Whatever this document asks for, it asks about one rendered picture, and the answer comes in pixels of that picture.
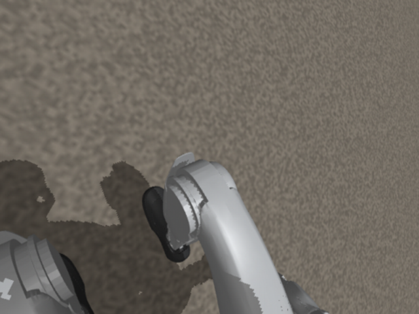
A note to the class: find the right robot hand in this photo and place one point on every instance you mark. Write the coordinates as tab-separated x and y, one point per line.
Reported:
300	301

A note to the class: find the left robot foot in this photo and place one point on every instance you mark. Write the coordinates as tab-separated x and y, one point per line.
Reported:
77	284

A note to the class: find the right robot foot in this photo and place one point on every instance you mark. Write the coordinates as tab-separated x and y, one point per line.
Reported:
152	202

